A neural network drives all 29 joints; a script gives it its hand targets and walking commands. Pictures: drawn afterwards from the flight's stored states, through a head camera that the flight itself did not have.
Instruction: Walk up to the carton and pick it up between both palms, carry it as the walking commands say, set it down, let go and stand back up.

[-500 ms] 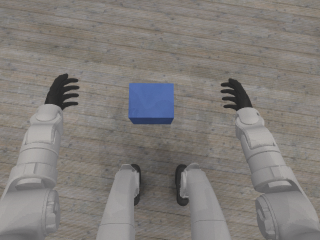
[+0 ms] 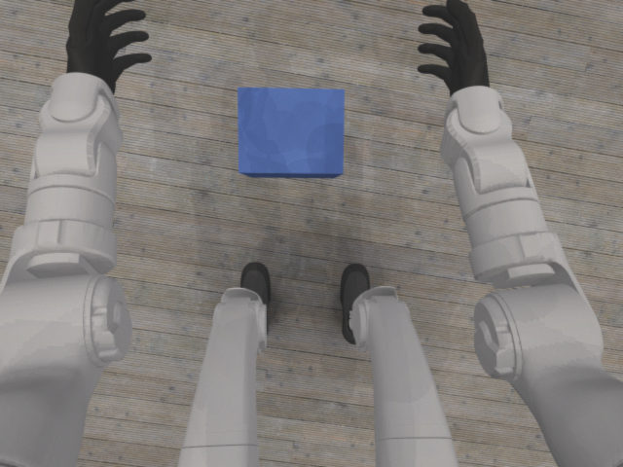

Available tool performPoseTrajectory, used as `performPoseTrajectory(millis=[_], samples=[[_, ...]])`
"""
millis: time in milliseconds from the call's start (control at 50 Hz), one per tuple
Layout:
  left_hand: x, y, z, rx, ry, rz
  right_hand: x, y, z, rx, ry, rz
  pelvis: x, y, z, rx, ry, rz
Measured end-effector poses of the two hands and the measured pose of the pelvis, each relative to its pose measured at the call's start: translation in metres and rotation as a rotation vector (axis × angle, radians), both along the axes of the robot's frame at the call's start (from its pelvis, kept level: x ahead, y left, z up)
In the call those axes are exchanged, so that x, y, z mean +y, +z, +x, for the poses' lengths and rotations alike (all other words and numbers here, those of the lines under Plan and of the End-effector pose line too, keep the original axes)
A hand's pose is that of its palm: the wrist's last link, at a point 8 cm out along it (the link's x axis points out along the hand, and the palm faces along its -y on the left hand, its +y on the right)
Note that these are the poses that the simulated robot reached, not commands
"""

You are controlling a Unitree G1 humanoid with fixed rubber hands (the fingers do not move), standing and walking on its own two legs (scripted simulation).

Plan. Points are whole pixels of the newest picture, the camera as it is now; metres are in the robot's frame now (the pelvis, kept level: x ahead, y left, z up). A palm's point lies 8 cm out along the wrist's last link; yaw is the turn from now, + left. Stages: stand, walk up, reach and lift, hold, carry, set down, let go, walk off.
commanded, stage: reach and lift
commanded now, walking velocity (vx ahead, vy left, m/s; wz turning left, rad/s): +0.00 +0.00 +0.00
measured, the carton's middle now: (292, 139) +0.50 +0.03 -0.56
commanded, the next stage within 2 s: none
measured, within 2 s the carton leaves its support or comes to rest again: neither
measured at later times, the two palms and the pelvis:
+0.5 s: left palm (154, 111) +0.50 +0.21 -0.26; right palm (411, 127) +0.47 -0.14 -0.26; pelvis -0.04 +0.01 -0.10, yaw -2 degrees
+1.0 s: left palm (198, 138) +0.48 +0.20 -0.41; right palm (386, 141) +0.47 -0.14 -0.41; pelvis -0.07 +0.01 -0.23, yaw -3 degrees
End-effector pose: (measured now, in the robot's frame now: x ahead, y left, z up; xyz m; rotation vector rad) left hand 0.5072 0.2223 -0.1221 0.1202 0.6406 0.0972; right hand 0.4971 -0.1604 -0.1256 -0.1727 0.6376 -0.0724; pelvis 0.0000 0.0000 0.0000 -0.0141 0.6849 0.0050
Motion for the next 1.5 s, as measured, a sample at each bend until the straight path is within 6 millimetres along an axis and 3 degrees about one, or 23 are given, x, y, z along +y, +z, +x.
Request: performPoseTrajectory(millis=[160,300,440,640,760,940,1140,1280,1380,1500], samples=[[0.007,-0.022,0.001,0.012,0.043,-0.012,0.003,-0.030,-0.004,0.048,-0.031,0.045,0.000,-0.004,0.001,0.048,0.000,-0.001],[0.006,-0.061,-0.012,0.036,0.037,-0.025,0.006,-0.063,-0.015,0.051,-0.024,0.048,0.002,-0.022,-0.010,0.095,-0.001,-0.007],[-0.002,-0.111,-0.014,0.012,0.041,-0.042,0.012,-0.113,-0.024,0.056,-0.024,0.044,0.005,-0.072,-0.032,0.102,-0.006,-0.018],[-0.026,-0.197,-0.013,0.021,0.075,-0.061,0.028,-0.195,-0.025,0.049,-0.068,0.073,0.007,-0.144,-0.065,-0.101,-0.013,-0.027],[-0.030,-0.245,-0.021,0.068,0.105,-0.069,0.024,-0.246,-0.032,0.099,-0.111,0.073,0.007,-0.185,-0.070,-0.109,-0.018,-0.028],[-0.027,-0.275,-0.022,0.074,0.108,-0.070,0.016,-0.271,-0.022,0.087,-0.118,0.067,0.009,-0.224,-0.072,-0.139,-0.024,-0.032],[-0.025,-0.333,-0.032,0.115,0.089,-0.069,0.021,-0.331,-0.030,0.162,-0.093,0.079,0.011,-0.256,-0.068,-0.114,-0.031,-0.041],[-0.028,-0.372,-0.032,0.149,0.057,-0.060,0.016,-0.350,-0.012,0.130,-0.086,0.054,0.012,-0.278,-0.063,-0.092,-0.035,-0.043],[-0.022,-0.379,-0.024,0.122,0.058,-0.042,0.017,-0.365,-0.009,0.151,-0.093,0.069,0.011,-0.290,-0.058,-0.092,-0.035,-0.039],[-0.023,-0.378,-0.020,0.109,0.059,-0.052,0.017,-0.364,-0.003,0.129,-0.097,0.079,0.011,-0.294,-0.056,-0.101,-0.036,-0.038]])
